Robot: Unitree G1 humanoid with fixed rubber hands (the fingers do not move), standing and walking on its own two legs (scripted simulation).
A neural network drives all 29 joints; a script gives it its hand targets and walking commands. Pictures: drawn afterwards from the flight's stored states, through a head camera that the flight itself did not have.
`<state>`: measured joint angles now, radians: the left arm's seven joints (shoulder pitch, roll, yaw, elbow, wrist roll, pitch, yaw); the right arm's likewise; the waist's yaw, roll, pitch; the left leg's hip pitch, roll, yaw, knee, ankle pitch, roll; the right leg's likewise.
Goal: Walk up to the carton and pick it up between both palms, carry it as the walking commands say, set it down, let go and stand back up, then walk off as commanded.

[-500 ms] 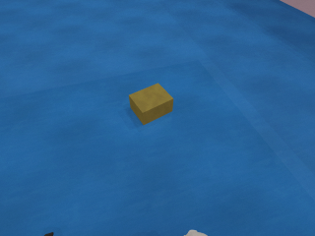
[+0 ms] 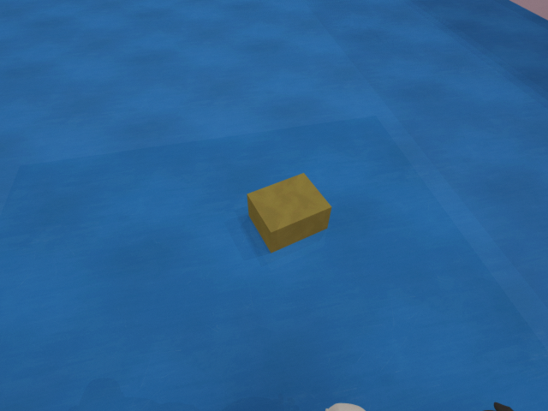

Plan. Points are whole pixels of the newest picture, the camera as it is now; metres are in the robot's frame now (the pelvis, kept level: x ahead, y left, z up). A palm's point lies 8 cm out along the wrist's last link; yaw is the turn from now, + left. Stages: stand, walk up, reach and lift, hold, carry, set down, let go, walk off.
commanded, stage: walk up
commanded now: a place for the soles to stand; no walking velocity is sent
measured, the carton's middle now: (288, 211) +1.00 -0.01 -0.67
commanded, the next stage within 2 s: none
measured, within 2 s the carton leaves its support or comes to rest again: neither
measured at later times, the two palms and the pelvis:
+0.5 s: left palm (74, 366) +0.20 +0.34 -0.10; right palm (497, 352) +0.25 -0.33 -0.09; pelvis +0.17 +0.00 -0.01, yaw +3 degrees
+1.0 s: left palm (113, 273) +0.36 +0.33 -0.08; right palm (465, 273) +0.40 -0.33 -0.10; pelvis +0.32 -0.01 +0.00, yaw +3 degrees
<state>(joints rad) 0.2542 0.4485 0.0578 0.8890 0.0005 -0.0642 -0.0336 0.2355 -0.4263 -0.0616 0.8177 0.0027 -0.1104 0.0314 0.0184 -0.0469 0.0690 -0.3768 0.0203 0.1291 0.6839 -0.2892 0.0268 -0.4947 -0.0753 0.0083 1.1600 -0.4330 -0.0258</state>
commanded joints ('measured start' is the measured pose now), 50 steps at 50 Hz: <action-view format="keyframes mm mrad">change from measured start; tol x32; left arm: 1 -29 163 52 -89 11 -27 -15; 50 -49 266 72 -92 12 -38 8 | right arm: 1 116 -291 -79 -36 -12 -4 -14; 50 87 -195 -63 48 -12 16 26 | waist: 1 -64 181 -60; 10 131 -211 -101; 22 -80 -72 -60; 24 -172 360 -75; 50 -41 -114 -49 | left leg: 1 147 329 -330 -341 115 266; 7 -165 209 -183 -211 -276 151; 11 -518 30 -230 504 -199 22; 22 181 8 -13 -39 36 13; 24 460 238 -559 -359 -383 127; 25 449 406 -850 -452 -388 253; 31 119 321 -345 -329 94 262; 35 -62 257 -224 -268 -128 191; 39 -547 -7 -133 498 -293 25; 50 56 37 -42 19 7 8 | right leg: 1 -121 -54 0 -193 -40 8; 8 476 42 -50 -557 100 -51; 10 511 -384 670 -961 -484 -256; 21 97 -225 64 -753 -23 -190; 26 -362 0 81 98 -39 -5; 36 317 51 -106 -505 178 -25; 38 517 -205 387 -814 -331 -135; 39 506 -379 700 -946 -491 -264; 50 81 -229 76 -711 1 -191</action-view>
